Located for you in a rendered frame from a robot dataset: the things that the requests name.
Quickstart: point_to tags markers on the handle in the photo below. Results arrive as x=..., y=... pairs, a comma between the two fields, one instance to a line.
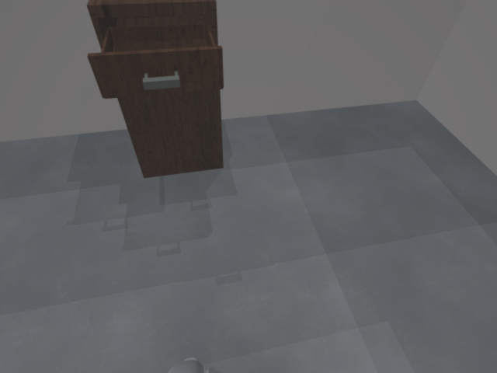
x=161, y=82

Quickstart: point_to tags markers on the drawer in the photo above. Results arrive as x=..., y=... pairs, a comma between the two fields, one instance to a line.
x=129, y=52

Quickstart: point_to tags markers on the cabinet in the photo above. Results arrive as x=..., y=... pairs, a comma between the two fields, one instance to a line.
x=171, y=133

